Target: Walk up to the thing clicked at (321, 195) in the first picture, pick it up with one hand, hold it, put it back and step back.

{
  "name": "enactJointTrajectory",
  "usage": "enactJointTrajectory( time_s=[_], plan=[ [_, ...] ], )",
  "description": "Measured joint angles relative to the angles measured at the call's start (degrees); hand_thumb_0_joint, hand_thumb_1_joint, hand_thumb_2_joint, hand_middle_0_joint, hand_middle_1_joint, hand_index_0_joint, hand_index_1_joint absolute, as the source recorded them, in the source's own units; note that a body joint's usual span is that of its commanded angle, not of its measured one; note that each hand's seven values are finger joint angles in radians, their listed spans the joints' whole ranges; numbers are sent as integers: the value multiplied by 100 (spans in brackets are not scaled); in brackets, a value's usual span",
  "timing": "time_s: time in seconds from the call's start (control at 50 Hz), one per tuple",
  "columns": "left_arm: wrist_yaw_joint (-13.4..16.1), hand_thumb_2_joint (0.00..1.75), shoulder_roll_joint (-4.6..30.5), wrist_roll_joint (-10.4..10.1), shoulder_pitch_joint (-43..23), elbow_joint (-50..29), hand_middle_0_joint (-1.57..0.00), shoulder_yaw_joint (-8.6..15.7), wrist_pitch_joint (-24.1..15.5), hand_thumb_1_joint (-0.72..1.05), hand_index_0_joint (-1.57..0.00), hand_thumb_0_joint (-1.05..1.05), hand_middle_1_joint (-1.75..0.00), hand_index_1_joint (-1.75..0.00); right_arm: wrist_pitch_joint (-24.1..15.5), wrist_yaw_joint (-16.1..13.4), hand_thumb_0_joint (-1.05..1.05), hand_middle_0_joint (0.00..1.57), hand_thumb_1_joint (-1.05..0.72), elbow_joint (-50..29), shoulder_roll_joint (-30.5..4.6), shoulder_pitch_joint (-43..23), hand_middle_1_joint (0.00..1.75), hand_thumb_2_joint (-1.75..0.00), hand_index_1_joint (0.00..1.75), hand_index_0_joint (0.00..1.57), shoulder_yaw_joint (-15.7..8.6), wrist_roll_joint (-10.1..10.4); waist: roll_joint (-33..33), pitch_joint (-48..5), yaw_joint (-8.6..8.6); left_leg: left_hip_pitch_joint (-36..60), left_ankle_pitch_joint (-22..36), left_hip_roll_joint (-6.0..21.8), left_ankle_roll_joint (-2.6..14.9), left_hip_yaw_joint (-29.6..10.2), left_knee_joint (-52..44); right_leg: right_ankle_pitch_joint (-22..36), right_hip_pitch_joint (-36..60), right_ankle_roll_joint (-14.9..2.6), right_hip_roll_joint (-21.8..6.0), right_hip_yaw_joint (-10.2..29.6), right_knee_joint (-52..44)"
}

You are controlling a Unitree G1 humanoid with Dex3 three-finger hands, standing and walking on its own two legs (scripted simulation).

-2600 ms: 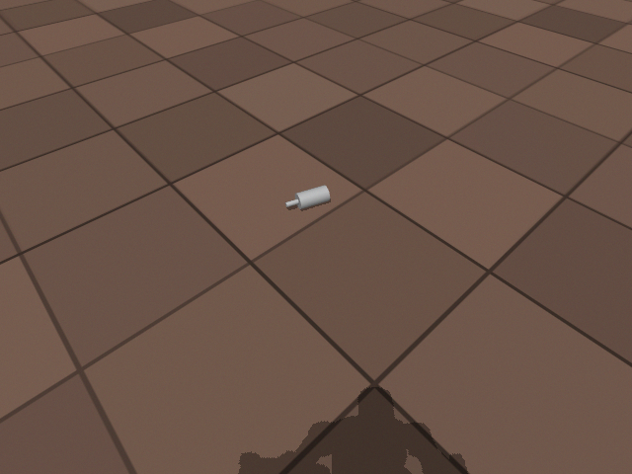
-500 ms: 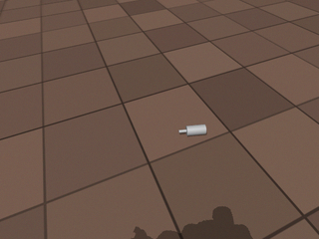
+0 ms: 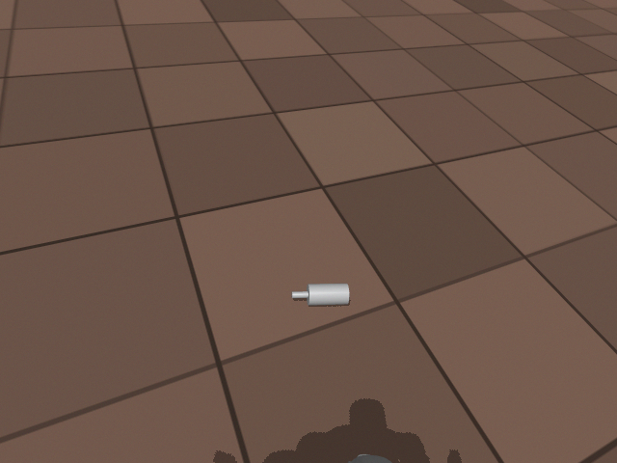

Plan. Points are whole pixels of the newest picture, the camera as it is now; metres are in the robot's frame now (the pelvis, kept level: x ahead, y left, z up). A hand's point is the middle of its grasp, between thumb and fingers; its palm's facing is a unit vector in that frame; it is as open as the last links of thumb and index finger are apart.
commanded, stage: walk up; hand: left
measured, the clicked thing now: (319, 294) +0.84 -0.09 -0.72
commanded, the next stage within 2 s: none
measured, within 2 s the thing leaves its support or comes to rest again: neither
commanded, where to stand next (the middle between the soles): +0.47 -0.36 m, yaw +6 degrees
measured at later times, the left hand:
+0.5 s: hand (224, 458) +0.18 +0.12 -0.12, palm faces +0.03 -0.93 -0.37, open 7.4 cm
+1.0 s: hand (311, 351) +0.35 +0.00 -0.15, palm faces -0.03 -0.94 -0.35, open 7.4 cm
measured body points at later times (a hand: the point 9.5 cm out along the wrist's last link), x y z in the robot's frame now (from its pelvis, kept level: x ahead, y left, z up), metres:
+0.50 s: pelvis +0.15 -0.17 +0.01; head +0.18 -0.16 +0.46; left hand +0.18 +0.16 -0.10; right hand +0.24 -0.49 -0.10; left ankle +0.23 -0.05 -0.68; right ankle +0.16 -0.26 -0.72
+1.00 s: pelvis +0.28 -0.30 -0.01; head +0.30 -0.28 +0.44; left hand +0.35 +0.05 -0.12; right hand +0.32 -0.66 -0.08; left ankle +0.28 -0.10 -0.72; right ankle +0.36 -0.47 -0.72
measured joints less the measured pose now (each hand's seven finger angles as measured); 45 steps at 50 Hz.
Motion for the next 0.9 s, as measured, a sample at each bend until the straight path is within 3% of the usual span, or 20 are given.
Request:
enactJointTrajectory(
  time_s=[0.1,0.2,0.22,0.24,0.26,0.28,0.32,0.36,0.46,0.56,0.62,0.7,0.78,0.9],
  plan=[
    [-129,89,134,2,-248,-69,-20,131,51,91,-20,1,-30,-30,-17,63,1,21,-90,132,-180,212,30,-90,31,21,-20,-73,77,-35,-43,261,-179,240,-197,-119,-142,386,-169,90,-368,74,-1331],
    [-194,89,224,7,-303,53,-20,204,37,91,-20,1,-30,-30,85,69,1,21,-90,268,-461,279,30,-90,31,21,-116,-111,263,-225,-111,351,-634,545,-376,-204,126,664,328,42,-341,-169,-2485],
    [-177,89,180,20,-330,108,-20,224,10,91,-20,1,-30,-30,129,48,1,21,-90,314,-543,253,30,-90,31,21,-151,-115,424,-226,-108,330,-798,700,-329,-279,316,798,385,162,-217,-263,-2453],
    [-158,89,103,38,-371,145,-20,224,-29,91,-20,1,-30,-30,182,12,1,21,-90,368,-629,223,30,-90,31,21,-193,-119,669,-186,-122,247,-929,894,-138,-447,630,701,451,229,-63,-437,-2320],
    [-135,89,51,65,-381,130,-20,202,-91,91,-20,1,-30,-30,245,-37,1,20,-90,429,-661,204,30,-90,31,21,-220,-98,800,-182,-108,47,-1112,894,-26,-674,1176,548,473,248,10,-557,-2170],
    [-103,89,7,67,-369,104,-20,171,-151,91,-20,1,-30,-30,318,-84,1,20,-90,498,-647,170,30,-90,31,21,-227,-74,822,-194,-59,-195,-1273,724,29,-818,1821,423,500,238,14,-603,-2084],
    [-42,89,-98,22,-288,60,-20,104,-196,91,-20,1,-30,-30,400,-133,1,20,-90,616,-584,65,30,-90,30,20,-188,-33,803,-226,83,-633,-1317,367,86,-786,2791,355,668,165,18,-620,-2215],
    [16,89,-192,0,-154,51,-20,31,-216,91,-20,1,-30,-30,372,-110,1,20,-90,654,-518,-55,30,-90,30,20,-135,24,826,-245,191,-984,-1091,150,123,-667,3113,440,924,86,88,-662,-2581],
    [92,89,-190,27,126,74,-20,-33,-246,91,-21,1,-30,-30,193,26,1,20,-91,490,-286,-193,30,-90,30,20,-3,5,786,-159,357,-1378,-626,7,88,-346,2190,510,1444,-162,361,-839,-3223],
    [100,89,-79,60,270,-43,-20,-58,-175,91,-21,1,-30,-30,147,75,1,20,-90,418,-57,-183,30,-90,30,21,55,-20,580,-57,458,-1136,-124,-60,61,-31,711,158,1697,-285,558,-1075,-3152],
    [89,89,-42,40,327,-102,-20,-85,-68,91,-20,1,-30,-30,39,14,1,20,-90,357,-10,-68,30,-90,31,21,21,-63,374,-59,371,-681,511,-228,195,67,2,-389,1623,-306,507,-1153,-2454],
    [95,89,-166,65,240,-38,-20,-133,119,91,-20,1,-30,-30,70,-111,0,20,-90,257,-20,-82,30,-90,31,21,-6,-62,118,-4,189,-544,72,-233,240,120,351,-591,813,-151,592,-470,-472],
    [43,89,-96,64,125,2,-20,-108,160,91,-20,1,-30,-30,58,-152,0,21,-90,235,-14,0,30,-90,31,21,-19,-41,-45,-35,26,-157,68,-83,51,49,42,-197,195,-13,349,-37,-55],
    [-78,89,110,36,-90,-44,-20,65,159,91,-20,1,-30,-30,43,-58,1,21,-90,290,-209,158,30,-90,31,21,-64,-123,-11,-15,-17,79,-91,286,-173,-103,-40,230,-94,130,-209,168,-1056]
  ],
)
